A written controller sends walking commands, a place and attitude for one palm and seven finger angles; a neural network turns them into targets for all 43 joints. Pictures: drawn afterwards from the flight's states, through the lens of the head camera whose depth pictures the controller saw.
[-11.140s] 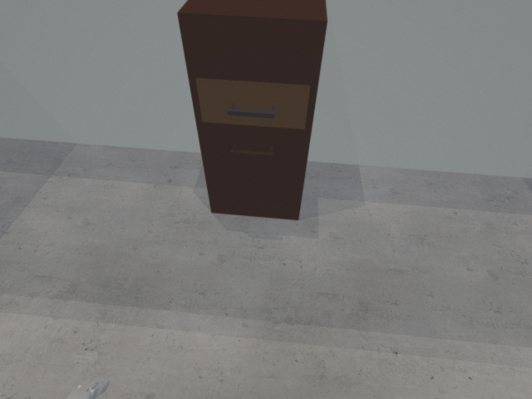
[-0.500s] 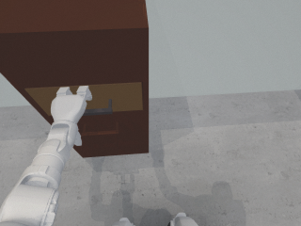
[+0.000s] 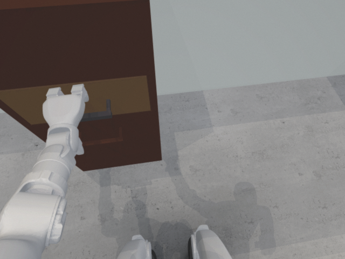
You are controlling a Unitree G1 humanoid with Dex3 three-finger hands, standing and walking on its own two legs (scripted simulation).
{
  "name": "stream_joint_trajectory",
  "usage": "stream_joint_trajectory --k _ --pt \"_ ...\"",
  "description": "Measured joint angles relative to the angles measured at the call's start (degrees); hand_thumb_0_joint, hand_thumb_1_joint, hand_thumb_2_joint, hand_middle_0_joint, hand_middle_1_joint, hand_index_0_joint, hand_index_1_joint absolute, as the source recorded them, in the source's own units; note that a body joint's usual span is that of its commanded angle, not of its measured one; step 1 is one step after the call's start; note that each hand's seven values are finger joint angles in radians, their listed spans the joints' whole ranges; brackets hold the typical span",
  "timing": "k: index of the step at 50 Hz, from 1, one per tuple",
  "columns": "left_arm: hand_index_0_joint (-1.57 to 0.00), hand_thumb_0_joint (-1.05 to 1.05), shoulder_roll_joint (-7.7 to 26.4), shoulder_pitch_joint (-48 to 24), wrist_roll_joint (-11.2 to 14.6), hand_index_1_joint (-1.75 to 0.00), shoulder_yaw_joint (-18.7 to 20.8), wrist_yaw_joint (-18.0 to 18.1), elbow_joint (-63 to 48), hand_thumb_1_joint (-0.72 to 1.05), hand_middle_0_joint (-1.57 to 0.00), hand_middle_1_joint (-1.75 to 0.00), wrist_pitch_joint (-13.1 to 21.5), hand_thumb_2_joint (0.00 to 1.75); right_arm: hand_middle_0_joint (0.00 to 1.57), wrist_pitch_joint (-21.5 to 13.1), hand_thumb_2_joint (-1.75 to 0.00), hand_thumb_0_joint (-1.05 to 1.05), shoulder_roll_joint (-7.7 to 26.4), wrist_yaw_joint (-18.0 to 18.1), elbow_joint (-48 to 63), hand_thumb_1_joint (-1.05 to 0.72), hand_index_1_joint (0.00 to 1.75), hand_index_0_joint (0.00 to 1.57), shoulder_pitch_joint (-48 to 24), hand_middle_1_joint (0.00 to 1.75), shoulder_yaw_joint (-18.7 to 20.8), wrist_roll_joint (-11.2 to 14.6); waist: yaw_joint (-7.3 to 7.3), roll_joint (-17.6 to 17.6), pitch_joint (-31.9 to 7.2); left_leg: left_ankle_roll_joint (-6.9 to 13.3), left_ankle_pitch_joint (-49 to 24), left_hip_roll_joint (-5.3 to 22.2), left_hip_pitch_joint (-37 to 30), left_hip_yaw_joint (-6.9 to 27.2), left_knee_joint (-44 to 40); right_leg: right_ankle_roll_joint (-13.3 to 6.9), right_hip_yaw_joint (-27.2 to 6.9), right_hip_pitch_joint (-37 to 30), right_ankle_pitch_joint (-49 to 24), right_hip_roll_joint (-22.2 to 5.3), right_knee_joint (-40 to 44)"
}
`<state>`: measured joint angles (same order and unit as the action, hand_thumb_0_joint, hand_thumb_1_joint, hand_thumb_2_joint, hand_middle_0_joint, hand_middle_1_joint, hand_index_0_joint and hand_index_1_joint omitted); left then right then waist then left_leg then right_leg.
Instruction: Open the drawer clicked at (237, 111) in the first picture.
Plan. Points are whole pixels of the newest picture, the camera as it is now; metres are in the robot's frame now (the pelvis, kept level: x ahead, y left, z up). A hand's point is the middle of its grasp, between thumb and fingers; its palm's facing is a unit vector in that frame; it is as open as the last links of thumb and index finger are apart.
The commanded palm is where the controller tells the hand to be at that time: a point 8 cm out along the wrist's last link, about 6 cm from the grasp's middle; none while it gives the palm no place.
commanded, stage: move the hooked fingers above the handle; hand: left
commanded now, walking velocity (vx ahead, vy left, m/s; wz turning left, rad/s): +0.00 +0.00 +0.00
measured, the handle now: (82, 111) +0.52 +0.24 -0.08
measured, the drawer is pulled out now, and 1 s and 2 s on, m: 0.00 0.00 0.00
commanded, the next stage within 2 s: none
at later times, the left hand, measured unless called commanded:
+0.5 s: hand (76, 122) +0.46 +0.23 -0.03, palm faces -0.13 -0.02 -0.99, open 13.8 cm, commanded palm +0.45 +0.22 +0.03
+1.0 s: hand (80, 120) +0.45 +0.21 -0.02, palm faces -0.08 -0.05 -1.00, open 13.8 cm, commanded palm +0.44 +0.21 +0.03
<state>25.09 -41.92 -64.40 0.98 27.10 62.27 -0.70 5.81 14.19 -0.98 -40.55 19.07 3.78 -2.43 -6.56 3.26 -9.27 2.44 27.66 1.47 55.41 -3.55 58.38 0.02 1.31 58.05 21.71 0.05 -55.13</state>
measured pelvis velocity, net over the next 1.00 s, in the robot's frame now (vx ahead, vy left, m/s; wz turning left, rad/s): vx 0.01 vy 0.00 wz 0.01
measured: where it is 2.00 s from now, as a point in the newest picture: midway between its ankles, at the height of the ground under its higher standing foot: outside the picture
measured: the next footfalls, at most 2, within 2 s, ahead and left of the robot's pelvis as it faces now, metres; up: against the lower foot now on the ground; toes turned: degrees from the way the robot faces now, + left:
none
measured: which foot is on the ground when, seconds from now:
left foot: down 0.00-1.00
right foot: down 0.00-1.00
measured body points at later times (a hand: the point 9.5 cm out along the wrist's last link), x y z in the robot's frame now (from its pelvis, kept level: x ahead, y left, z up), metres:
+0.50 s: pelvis +0.00 +0.00 +0.00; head +0.13 +0.00 +0.44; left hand +0.46 +0.23 +0.02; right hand +0.04 -0.27 -0.13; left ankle -0.01 +0.09 -0.67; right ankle +0.03 -0.12 -0.67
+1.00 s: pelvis +0.01 +0.00 +0.01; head +0.12 +0.00 +0.45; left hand +0.45 +0.21 +0.04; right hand +0.04 -0.27 -0.12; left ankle -0.01 +0.09 -0.67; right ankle +0.03 -0.12 -0.67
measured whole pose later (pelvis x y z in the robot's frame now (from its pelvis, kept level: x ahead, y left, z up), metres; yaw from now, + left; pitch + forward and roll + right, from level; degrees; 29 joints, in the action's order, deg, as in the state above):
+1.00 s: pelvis +0.01 +0.00 +0.01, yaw +0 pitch +23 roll -2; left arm 22.4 -39.0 -63.6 -1.7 26.0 59.6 2.3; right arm 5.8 13.9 -0.6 -40.5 18.7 3.6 -2.3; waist -5.6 3.1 -10.1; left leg 2.3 27.2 1.3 51.2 -2.8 55.4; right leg 0.0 1.9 53.5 21.4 0.0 -51.9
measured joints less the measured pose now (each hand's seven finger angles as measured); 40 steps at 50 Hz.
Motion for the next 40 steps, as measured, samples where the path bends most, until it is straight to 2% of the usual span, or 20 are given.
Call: stream_joint_trajectory --k 5,8,11,15,17,23,28,31,33,37,40 --pt "-0.32 -0.01 -0.9 1.7 1.4 -1.20 -2.5 -2.7 -1.5 -0.49 -0.32 -1.20 2.7 0.30 0.20 -0.6 -0.90 0.01 -0.3 0.9 -0.7 -0.91 0.30 0.20 0.8 0.30 0.0 0.3 0.85 -0.2 -0.2 -0.1 -0.5 -0.2 -2.1 0.6 -1.7 0.0 0.6 -2.4 -0.3 -0.2 1.8" --pt "-0.32 -0.01 -1.2 1.0 0.3 -1.20 -3.4 -2.2 -1.1 -0.49 -0.32 -1.20 4.9 0.30 0.20 -1.2 -0.90 0.01 -0.4 1.2 -0.9 -0.91 0.30 0.20 0.7 0.30 -0.3 0.2 0.47 -0.7 -0.8 -0.2 -0.4 -0.4 -1.9 1.3 -1.4 -0.2 1.2 -2.6 0.1 -0.4 1.6" --pt "-0.32 0.00 -1.1 -0.5 -1.1 -1.20 -2.6 -0.3 -0.8 -0.49 -0.32 -1.20 5.9 0.30 0.20 -1.6 -0.90 0.01 -0.1 1.0 -0.6 -0.91 0.30 0.20 -0.2 0.30 -0.4 0.0 -0.25 -0.9 -1.0 -0.3 0.0 -0.4 -0.7 1.7 -0.2 -0.4 1.7 -1.6 0.4 -0.4 0.7" --pt "-0.32 0.00 -0.4 -2.4 -1.6 -1.20 -1.1 2.2 0.7 -0.49 -0.32 -1.20 3.6 0.30 0.20 -1.4 -0.90 0.01 0.4 0.4 0.3 -0.91 0.30 0.20 -1.5 0.30 -0.3 -0.2 -0.83 -0.9 -1.0 -0.3 0.3 -0.2 0.8 1.5 0.8 -0.4 1.4 0.1 0.6 -0.3 -0.3" --pt "-0.33 0.00 -0.7 -2.6 -1.1 -1.21 -1.4 3.1 0.7 -0.49 -0.33 -1.21 2.7 0.30 0.20 -1.1 -0.90 0.01 0.6 0.1 0.7 -0.91 0.30 0.20 -1.8 0.30 -0.3 -0.1 -0.52 -0.6 -0.7 -0.3 0.3 -0.2 1.0 1.3 0.8 -0.3 1.2 0.3 0.5 -0.2 -0.3" --pt "-0.33 0.00 -1.0 -1.5 0.4 -1.22 -1.6 -0.7 2.1 -0.49 -0.33 -1.21 -0.8 0.30 0.20 -0.1 -0.90 0.01 0.5 0.3 1.4 -0.91 0.30 0.20 -2.1 0.30 -0.9 0.5 -0.08 -0.3 -0.1 -0.1 -0.3 -0.2 -0.8 0.4 -1.0 -0.1 0.4 -1.0 -0.1 -0.1 1.0" --pt "-0.33 0.00 -0.3 1.5 0.9 -1.21 -1.8 -3.3 -1.5 -0.49 -0.33 -1.21 3.5 0.30 0.20 -0.8 -0.90 0.01 -0.3 1.2 1.3 -0.91 0.30 0.20 -0.6 0.30 -0.7 0.3 0.47 -0.5 -0.3 -0.2 -0.4 -0.2 -1.8 0.7 -1.7 -0.1 0.6 -2.1 -0.1 -0.1 1.7" --pt "-0.33 0.00 -0.7 2.4 -0.1 -1.21 -2.4 -2.1 -3.6 -0.49 -0.33 -1.21 6.4 0.30 0.20 -1.0 -0.90 0.01 -0.4 1.2 0.4 -0.91 0.30 0.20 0.0 0.30 -0.2 0.0 0.93 -0.5 -0.9 -0.3 0.0 -0.2 -1.8 1.2 -1.1 -0.2 1.1 -2.4 0.3 -0.2 1.4" --pt "-0.32 -0.01 -1.1 2.1 -0.7 -1.20 -2.7 -0.3 -3.3 -0.49 -0.33 -1.20 6.9 0.30 0.20 -1.0 -0.90 0.01 -0.3 0.9 -0.2 -0.91 0.30 0.20 0.0 0.30 -0.1 -0.1 0.99 -0.5 -1.3 -0.3 0.3 -0.3 -1.6 1.5 -0.6 -0.2 1.4 -2.3 0.7 -0.2 1.0" --pt "-0.32 0.00 -1.7 0.4 -1.3 -1.20 -2.2 2.6 -0.6 -0.49 -0.32 -1.20 4.5 0.30 0.20 -0.8 -0.90 0.01 -0.2 0.1 -0.6 -0.91 0.30 0.20 -1.0 0.30 -0.2 -0.2 0.47 -0.5 -1.3 -0.3 0.6 -0.3 -0.8 1.6 0.2 -0.2 1.4 -1.5 0.9 -0.3 0.2" --pt "-0.32 0.00 -1.6 -0.4 -1.1 -1.20 -1.8 3.0 0.7 -0.49 -0.32 -1.20 1.6 0.30 0.20 -0.6 -0.90 0.01 -0.1 -0.3 -0.1 -0.91 0.30 0.20 -1.6 0.30 -0.3 -0.1 0.07 -0.3 -0.8 -0.2 0.3 -0.3 -0.5 1.3 0.0 -0.2 1.2 -1.2 0.6 -0.3 0.4"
